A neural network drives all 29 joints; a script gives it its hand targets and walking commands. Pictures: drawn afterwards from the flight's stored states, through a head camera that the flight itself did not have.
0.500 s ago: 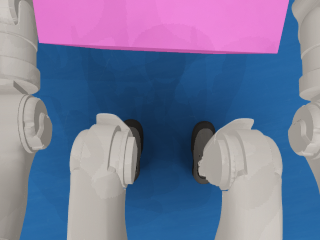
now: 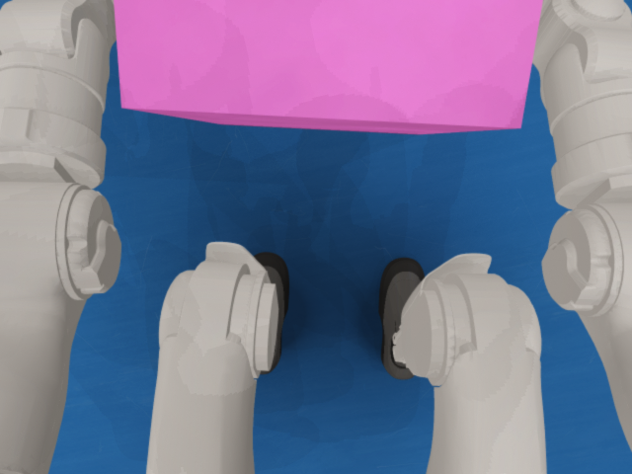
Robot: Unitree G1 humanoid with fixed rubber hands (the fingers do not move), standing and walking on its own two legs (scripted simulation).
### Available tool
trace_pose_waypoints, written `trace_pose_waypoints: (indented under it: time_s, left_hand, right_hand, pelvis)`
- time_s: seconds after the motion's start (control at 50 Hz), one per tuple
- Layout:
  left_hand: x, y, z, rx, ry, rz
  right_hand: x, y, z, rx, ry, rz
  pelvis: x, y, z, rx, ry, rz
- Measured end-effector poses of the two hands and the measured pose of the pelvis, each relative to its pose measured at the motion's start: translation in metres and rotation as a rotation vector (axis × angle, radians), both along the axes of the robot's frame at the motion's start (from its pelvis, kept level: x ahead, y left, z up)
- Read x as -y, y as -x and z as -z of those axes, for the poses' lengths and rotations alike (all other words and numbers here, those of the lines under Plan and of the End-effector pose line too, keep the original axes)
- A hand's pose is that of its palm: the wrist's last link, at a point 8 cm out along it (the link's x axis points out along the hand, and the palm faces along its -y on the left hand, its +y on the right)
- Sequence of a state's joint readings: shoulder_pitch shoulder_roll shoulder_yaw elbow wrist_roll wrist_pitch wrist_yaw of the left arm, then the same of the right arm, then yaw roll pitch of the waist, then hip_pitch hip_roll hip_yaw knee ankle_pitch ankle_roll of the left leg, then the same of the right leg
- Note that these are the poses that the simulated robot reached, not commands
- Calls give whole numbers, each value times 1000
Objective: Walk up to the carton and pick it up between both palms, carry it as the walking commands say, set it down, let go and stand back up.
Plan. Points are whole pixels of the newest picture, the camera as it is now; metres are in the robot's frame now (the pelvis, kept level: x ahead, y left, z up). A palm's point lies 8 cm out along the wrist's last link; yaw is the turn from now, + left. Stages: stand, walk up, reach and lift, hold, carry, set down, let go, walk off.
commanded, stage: reach and lift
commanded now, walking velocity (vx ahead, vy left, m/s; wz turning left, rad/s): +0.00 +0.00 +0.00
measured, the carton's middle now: (326, 21) +0.54 +0.04 -0.23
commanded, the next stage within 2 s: none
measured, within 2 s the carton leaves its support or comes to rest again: leaves its support in 1.16 s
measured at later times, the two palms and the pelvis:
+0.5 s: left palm out of the picture +0.56 +0.23 -0.15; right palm out of the picture +0.57 -0.16 -0.15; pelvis +0.00 +0.00 +0.00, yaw +0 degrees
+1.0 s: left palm out of the picture +0.56 +0.23 -0.15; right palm out of the picture +0.57 -0.16 -0.16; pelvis +0.00 +0.00 +0.01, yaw +0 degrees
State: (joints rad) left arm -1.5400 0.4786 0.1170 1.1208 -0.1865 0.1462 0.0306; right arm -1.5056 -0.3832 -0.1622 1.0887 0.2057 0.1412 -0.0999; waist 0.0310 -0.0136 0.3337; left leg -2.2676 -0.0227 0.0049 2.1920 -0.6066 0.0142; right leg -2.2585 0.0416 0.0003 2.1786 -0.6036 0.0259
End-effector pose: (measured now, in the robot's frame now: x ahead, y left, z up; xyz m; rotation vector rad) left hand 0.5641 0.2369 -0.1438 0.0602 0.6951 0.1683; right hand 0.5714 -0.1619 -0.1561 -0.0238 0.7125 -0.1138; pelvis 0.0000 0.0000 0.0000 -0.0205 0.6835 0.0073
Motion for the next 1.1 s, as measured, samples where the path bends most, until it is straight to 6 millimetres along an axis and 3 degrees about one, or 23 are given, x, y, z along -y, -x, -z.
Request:
trace_pose_waypoints:
  time_s: [0.88, 1.1]
  left_hand:
    - [7, 2, 2, -10, 53, 29]
    - [8, 7, 1, -12, 50, 28]
  right_hand:
    - [-5, 1, 1, 6, -38, 22]
    - [-5, 7, -3, 5, -6, 7]
  pelvis:
    - [0, 1, 1, -30, -3, 3]
    - [0, 7, -19, 87, 7, -8]
